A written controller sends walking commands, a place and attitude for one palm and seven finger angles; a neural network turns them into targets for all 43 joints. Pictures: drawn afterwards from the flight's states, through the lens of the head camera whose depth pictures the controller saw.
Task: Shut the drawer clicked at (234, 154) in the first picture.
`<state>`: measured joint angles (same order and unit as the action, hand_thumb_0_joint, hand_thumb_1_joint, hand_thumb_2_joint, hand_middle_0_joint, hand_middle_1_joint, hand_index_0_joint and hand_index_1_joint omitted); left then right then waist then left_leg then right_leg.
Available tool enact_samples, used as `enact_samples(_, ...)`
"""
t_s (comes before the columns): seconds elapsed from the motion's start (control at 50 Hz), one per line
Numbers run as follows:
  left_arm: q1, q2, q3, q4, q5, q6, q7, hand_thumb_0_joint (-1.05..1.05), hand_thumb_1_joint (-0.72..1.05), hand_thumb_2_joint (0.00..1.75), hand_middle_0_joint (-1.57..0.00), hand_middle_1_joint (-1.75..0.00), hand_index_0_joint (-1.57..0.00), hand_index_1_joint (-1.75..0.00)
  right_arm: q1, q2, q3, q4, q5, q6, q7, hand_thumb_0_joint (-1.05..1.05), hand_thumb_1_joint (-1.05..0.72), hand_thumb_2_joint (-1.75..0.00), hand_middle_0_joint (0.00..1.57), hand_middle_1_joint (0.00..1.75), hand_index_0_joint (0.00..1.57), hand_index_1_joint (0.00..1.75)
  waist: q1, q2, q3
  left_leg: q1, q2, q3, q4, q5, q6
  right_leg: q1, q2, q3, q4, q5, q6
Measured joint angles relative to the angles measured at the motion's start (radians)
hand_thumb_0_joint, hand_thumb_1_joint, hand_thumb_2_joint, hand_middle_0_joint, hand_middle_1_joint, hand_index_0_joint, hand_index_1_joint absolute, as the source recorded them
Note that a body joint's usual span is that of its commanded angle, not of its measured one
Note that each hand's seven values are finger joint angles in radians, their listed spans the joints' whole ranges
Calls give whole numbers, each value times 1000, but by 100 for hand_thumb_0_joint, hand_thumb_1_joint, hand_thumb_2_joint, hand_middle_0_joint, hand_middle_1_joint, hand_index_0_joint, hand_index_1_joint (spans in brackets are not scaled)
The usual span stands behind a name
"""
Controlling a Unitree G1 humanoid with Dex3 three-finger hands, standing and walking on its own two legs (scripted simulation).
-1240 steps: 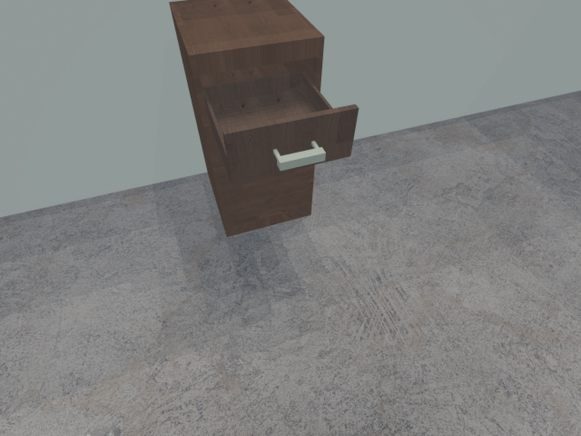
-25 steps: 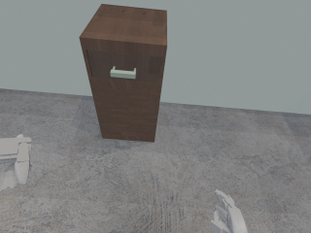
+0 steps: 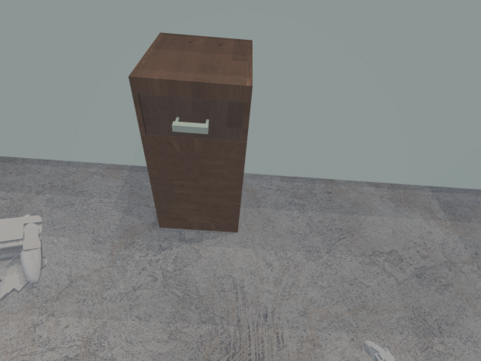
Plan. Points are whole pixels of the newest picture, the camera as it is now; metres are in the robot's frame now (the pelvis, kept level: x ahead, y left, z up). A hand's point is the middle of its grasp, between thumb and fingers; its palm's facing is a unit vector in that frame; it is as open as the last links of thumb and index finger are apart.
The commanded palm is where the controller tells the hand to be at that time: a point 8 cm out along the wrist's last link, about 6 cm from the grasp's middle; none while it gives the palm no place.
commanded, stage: let the arm hang, fingers relaxed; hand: left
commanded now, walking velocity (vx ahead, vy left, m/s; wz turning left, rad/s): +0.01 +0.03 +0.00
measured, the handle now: (191, 124) +0.89 +0.21 -0.10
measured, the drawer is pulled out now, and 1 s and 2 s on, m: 0.00 0.00 0.00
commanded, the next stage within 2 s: look to check the result in 1.16 s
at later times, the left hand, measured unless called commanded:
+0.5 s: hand out of the picture -0.06 +0.21 -0.17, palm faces +0.11 -0.96 -0.24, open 3.9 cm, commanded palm none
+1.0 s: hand out of the picture +0.00 +0.19 -0.17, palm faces +0.09 -0.97 -0.21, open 7.3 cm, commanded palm none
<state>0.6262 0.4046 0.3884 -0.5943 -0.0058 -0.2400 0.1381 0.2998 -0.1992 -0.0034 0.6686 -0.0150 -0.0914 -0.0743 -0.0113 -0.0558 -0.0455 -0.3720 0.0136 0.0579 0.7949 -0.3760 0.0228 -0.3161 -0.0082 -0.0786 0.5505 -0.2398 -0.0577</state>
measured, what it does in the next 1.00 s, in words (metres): stands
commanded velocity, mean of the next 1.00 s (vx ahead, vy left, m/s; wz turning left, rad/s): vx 0.00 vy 0.00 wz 0.00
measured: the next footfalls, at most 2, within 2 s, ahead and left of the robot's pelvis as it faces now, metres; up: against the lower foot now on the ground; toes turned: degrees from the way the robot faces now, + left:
none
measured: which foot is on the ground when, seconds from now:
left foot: down 0.00-1.00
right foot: down 0.00-1.00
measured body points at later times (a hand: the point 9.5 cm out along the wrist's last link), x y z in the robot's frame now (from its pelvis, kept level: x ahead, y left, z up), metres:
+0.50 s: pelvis -0.03 +0.01 +0.00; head -0.01 +0.02 +0.45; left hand -0.06 +0.26 -0.15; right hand +0.02 -0.23 -0.15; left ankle +0.03 +0.12 -0.73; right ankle +0.03 -0.12 -0.73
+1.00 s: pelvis -0.02 +0.00 +0.01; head -0.01 +0.00 +0.46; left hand -0.01 +0.24 -0.15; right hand +0.01 -0.23 -0.15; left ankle +0.03 +0.12 -0.73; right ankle +0.03 -0.12 -0.73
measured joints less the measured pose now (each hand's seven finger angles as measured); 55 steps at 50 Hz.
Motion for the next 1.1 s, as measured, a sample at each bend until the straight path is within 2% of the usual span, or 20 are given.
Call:
enact_samples(0.04, 5, -17, -1, 12, -3, -2, 5, 1, 88, 89, -141, -160, -141, -160, 2, -12, 2, -17, 0, -13, -10, 1, -90, -90, 20, 30, 20, 30, 1, 20, -8, 70, 8, -2, -165, -5, 13, -9, 2, -14, 6, -18, 12)
enact_samples(0.06, -2, -22, -4, 18, -3, -3, 6, 1, 88, 89, -141, -160, -141, -160, -3, -19, 1, -26, -2, -23, -15, 1, -90, -90, 20, 30, 20, 30, -2, 33, -2, 85, 11, -15, -224, 31, 21, -21, 4, -22, 24, -30, 20)
enact_samples(0.08, -44, -24, -25, 78, 12, -6, -13, 0, 88, 89, -141, -160, -141, -160, -13, -27, -11, -11, -8, -41, 5, 1, -90, -90, 20, 30, 20, 30, -5, 42, 2, 61, 4, -25, -212, 86, 18, -47, -5, -22, 74, -29, 34)
enact_samples(0.1, -110, -29, -65, 179, 23, 24, -41, 0, 89, 89, -141, -160, -141, -160, -25, -39, -21, 6, -13, -39, 29, 1, -90, -90, 20, 30, 20, 30, -7, 54, 7, 36, -9, -38, -187, 110, 16, -74, -12, -2, 139, -68, 45)
enact_samples(0.16, -284, -85, -181, 566, 40, 183, -93, 0, 89, 90, -138, -158, -139, -158, -66, -63, -23, 66, -26, 11, 65, 1, -90, -90, 20, 30, 20, 30, -24, 88, 0, -5, -45, -74, -167, 130, 17, -124, -12, 77, 275, -206, 58)
enact_samples(0.18, -323, -104, -210, 692, 43, 223, -101, 0, 89, 90, -137, -156, -137, -156, -75, -61, -17, 81, -29, 24, 69, 1, -90, -90, 20, 30, 20, 30, -27, 89, 2, -7, -54, -80, -169, 135, 16, -115, -12, 94, 264, -212, 58)
enact_samples(0.24, -362, -134, -287, 979, 49, 279, -117, 0, 90, 89, -130, -150, -130, -149, -87, -26, 7, 111, -22, 52, 76, 1, -90, -90, 20, 30, 20, 30, -13, 31, 17, -5, -76, -57, -152, 130, 5, -46, -23, 140, 122, -34, 49)
enact_samples(0.32, -332, -211, -382, 1271, 45, 310, -131, 1, 91, 89, -117, -137, -117, -137, -79, 3, 5, 154, -17, 94, 83, 1, -90, -90, 20, 30, 20, 30, -24, 35, 51, 18, -51, -78, -159, 134, -3, -14, 1, 120, 101, -43, 73)
enact_samples(0.34, -324, -213, -372, 1311, 54, 304, -106, 1, 90, 89, -114, -137, -114, -133, -69, 11, 4, 166, -18, 102, 82, 1, -90, -90, 20, 30, 20, 30, -20, 33, 57, 17, -44, -84, -166, 139, -4, -9, 7, 114, 83, -36, 71)
enact_samples(0.4, -305, -180, -366, 1411, 41, 297, -116, 1, 90, 89, -103, -129, -103, -121, -39, 28, 6, 216, -20, 116, 80, 1, -90, -90, 20, 30, 20, 30, 2, 25, 78, 21, -32, -93, -203, 163, -8, 4, 19, 106, 27, -7, 64)
enact_samples(0.54, -246, -155, -367, 1579, 31, 279, -127, 1, 90, 89, -76, -96, -76, -92, 13, 20, -11, 321, -13, 129, 68, 1, -90, -90, 20, 30, 20, 30, 30, 57, 102, 48, -33, -95, -281, 208, -6, 36, 18, 109, -59, 46, 58)
enact_samples(0.66, -240, -169, -371, 1664, 29, 276, -123, 1, 90, 89, -53, -68, -53, -67, 18, 10, -25, 371, -9, 127, 63, 1, -90, -90, 20, 29, 20, 30, 29, 82, 97, 70, -36, -92, -311, 219, -3, 50, 15, 112, -71, 26, 60)
enact_samples(0.78, -286, -194, -376, 1693, 27, 264, -121, 0, 90, 89, -33, -45, -33, -45, -2, 10, -29, 400, -8, 117, 60, 1, -91, -90, 20, 29, 20, 30, 24, 82, 91, 87, -37, -85, -325, 223, -5, 60, 12, 120, -77, 43, 62)
enact_samples(0.9, -351, -216, -376, 1688, 29, 256, -122, 0, 90, 89, -24, -35, -24, -35, -21, 18, -33, 412, -13, 113, 60, 0, -91, -90, 20, 29, 20, 30, 14, 77, 79, 89, -32, -84, -330, 220, -7, 58, 16, 119, -74, 13, 58)
enact_samples(1.1, -416, -220, -373, 1685, 26, 242, -124, 0, 90, 89, -21, -31, -21, -30, -27, 30, -32, 432, -12, 97, 56, 0, -91, -90, 20, 29, 20, 30, 1, 57, 84, 110, -34, -77, -342, 205, -11, 76, 12, 125, -88, 36, 66)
